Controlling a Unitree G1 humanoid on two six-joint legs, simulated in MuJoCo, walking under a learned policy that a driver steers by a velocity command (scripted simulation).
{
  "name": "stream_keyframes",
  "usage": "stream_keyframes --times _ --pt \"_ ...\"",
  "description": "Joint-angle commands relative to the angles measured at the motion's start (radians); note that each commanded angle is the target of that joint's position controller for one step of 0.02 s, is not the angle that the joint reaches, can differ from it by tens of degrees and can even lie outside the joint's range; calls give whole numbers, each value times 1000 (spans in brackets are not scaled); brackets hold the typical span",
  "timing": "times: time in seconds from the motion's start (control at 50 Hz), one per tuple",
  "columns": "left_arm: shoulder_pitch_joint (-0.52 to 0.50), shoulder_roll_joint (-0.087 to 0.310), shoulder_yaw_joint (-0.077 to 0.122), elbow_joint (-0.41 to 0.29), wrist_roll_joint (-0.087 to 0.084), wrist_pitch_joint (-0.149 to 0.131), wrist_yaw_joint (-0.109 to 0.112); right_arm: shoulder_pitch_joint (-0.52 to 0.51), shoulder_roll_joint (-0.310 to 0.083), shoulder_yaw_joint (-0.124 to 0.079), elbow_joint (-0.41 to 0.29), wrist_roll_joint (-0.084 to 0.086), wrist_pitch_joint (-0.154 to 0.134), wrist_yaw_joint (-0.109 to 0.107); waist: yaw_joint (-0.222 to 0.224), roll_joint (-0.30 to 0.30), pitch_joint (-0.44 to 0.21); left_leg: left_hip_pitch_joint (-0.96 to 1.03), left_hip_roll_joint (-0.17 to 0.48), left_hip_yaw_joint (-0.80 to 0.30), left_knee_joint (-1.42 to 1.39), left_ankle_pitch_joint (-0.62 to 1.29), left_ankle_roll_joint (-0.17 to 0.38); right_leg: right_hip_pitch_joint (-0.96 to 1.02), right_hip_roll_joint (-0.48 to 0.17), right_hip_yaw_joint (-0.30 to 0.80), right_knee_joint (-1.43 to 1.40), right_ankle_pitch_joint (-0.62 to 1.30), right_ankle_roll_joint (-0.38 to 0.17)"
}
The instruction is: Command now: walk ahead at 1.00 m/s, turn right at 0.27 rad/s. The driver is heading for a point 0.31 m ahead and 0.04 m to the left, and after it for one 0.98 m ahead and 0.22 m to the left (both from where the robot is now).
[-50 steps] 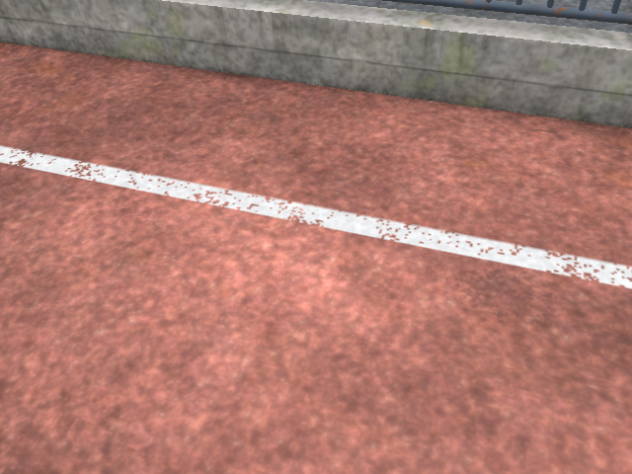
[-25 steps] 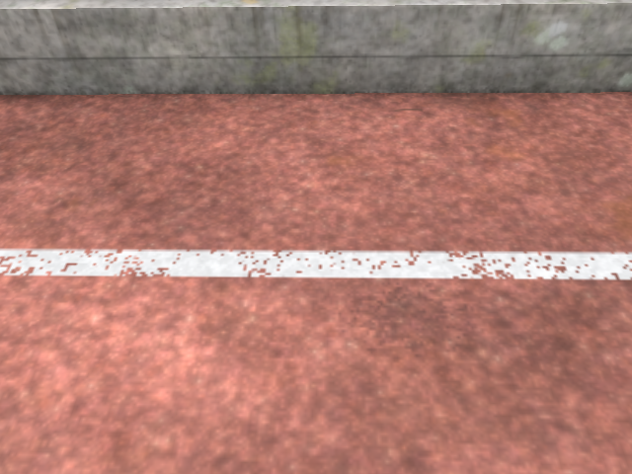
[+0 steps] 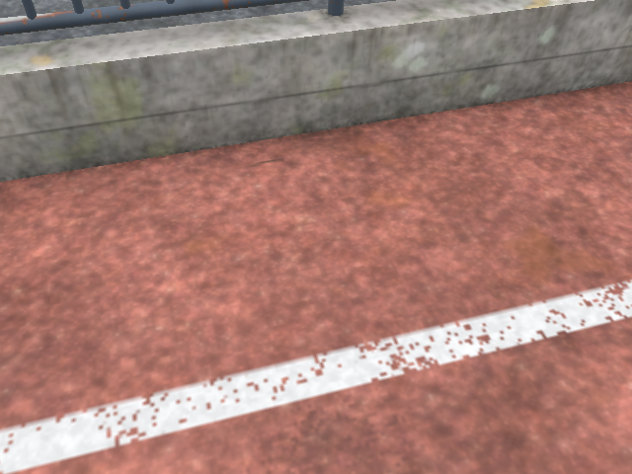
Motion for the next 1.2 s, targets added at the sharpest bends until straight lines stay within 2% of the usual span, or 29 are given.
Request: stream_keyframes --times 0.02,0.1,0.16,0.2,0.22,0.24,0.26,0.28,0.32,0.42,0.48,0.58,0.64,0.68,0.7,0.72,0.74,0.78,0.82,0.9,0.96,1.02,1.06,1.08,1.1,1.12,1.14,1.16,1.2 --pt "-144 -23 -29 -154 10 0 -15 17 -84 -9 -30 12 -35 -2 30 145 108 93 208 -263 -377 91 192 -278 -65 26 -168 64 33" --pt "-237 -24 -53 -192 -9 -1 -48 -3 -137 -18 -56 36 -43 5 41 109 107 -92 164 -55 -549 238 173 136 -81 -126 -592 356 45" --pt "-218 31 -38 -183 -3 5 -23 72 -189 -23 -42 39 -34 15 51 113 80 116 204 -26 -416 729 161 209 -36 -148 -682 306 21" --pt "69 92 -9 -96 2 1 6 82 -254 -35 -41 21 -10 1 195 109 -96 135 189 -3 -6 972 135 524 22 -147 -727 182 13" --pt "247 148 12 -47 17 -3 23 80 -242 -32 -52 14 -4 -3 272 88 -195 -38 146 -4 291 802 130 781 -54 -89 -688 104 19" --pt "299 242 25 -48 53 -14 41 154 -63 5 -96 17 -2 9 202 -175 -321 -302 36 -15 710 38 128 987 -346 280 -743 -294 13" --pt "268 257 29 -73 40 -10 33 242 -74 2 -126 72 -8 8 144 -309 -456 -423 -32 -102 912 -137 145 985 -501 761 -1021 -492 -5" --pt "155 182 19 -71 33 -8 31 126 -144 -17 -130 60 1 0 113 -161 -265 -513 27 -92 962 -5 149 841 -443 658 -1057 -522 6" --pt "68 86 -2 -59 23 -26 29 22 -119 -9 -132 37 11 16 74 -5 -51 -477 99 -79 847 109 137 572 -364 333 -1054 -154 17" --pt "134 12 -22 24 -23 -65 29 -82 -50 -1 -188 16 82 54 11 -31 65 -538 149 -43 769 156 122 482 -283 -33 -1128 267 85" --pt "146 -19 -30 48 -16 -71 33 -213 -52 8 -230 26 86 63 20 -1 104 -555 101 47 649 289 124 486 -176 -241 -1170 489 120" --pt "207 74 -24 67 -14 -67 68 -348 -79 30 -310 18 78 85 -1 22 140 -398 17 216 261 404 190 588 -211 -374 -1137 1049 148" --pt "173 185 3 34 -5 -36 102 -120 -151 10 -258 17 85 76 -137 -65 9 -139 -81 234 229 275 236 657 -283 -363 -788 1534 157" --pt "47 209 20 -11 4 1 90 279 -252 -50 -134 25 84 40 -321 3 -151 298 -82 98 132 200 311 462 -230 -332 -157 1172 122" --pt "-19 77 -8 -33 11 -6 61 183 -277 -70 -132 57 96 20 -235 257 -32 366 -13 -61 109 214 326 131 -5 -298 248 23 122" --pt "114 25 -32 -153 -7 -28 53 84 -383 -81 -186 16 104 22 -47 329 -169 587 169 -551 41 283 524 -213 40 -124 484 -199 162" --pt "71 56 -44 -185 -1 -57 50 73 -366 -87 -224 12 106 13 -90 177 -245 617 262 -807 -201 -41 565 -318 5 15 445 -151 147" --pt "-4 87 -44 -183 7 -67 45 30 -233 -55 -197 11 91 -1 0 -56 19 273 218 -699 -307 -83 441 -272 -93 22 192 -50 142" --pt "11 69 -55 -177 42 -18 45 -8 -217 -42 -208 24 55 -5 67 -80 75 32 127 -542 -306 80 404 -143 -135 14 75 -59 171" --pt "-167 37 -76 -262 24 11 30 -6 -234 -40 -216 29 18 1 43 -39 142 -185 3 -359 -351 383 354 -17 -154 -73 -315 125 213" --pt "-219 -3 -92 -265 6 -4 27 80 -225 -42 -175 43 22 10 -39 15 66 -74 -63 -217 -224 858 201 123 -63 -147 -625 439 167" --pt "-230 5 -88 -260 6 -16 34 152 -207 -40 -136 55 22 6 -84 107 6 65 -50 -246 -150 916 131 238 19 -152 -791 570 110" --pt "-102 77 -64 -221 11 -24 56 102 -234 -46 -151 33 20 -10 -7 151 -39 165 -24 -286 3 967 99 331 34 -108 -855 523 98" --pt "71 106 -51 -163 5 -40 62 32 -256 -54 -170 32 22 -13 91 127 -95 173 -42 -247 194 921 82 458 2 -90 -930 638 82" --pt "224 144 -41 -109 12 -62 61 -6 -213 -42 -190 42 23 -18 162 100 -161 94 -81 -218 427 643 66 633 -124 -13 -915 861 59" --pt "253 200 -29 -109 32 -66 50 173 -77 -18 -199 76 34 -22 60 -182 -322 -191 -219 -125 860 -367 15 954 -484 275 -652 1645 -106" --pt "261 169 -17 -119 8 -57 28 258 -146 -14 -185 76 42 -28 57 -141 -543 -317 -180 -196 989 -338 33 1076 -557 473 -655 1558 -185" --pt "142 110 -22 -162 0 -46 30 164 -190 -19 -181 57 50 -27 65 -47 -500 -326 -127 -199 956 -198 24 950 -483 407 -749 1260 -168" --pt "67 5 -54 -129 -9 -36 37 9 -168 -10 -205 23 67 -4 42 25 -238 -364 -74 -140 826 -134 6 679 -340 231 -859 996 -97"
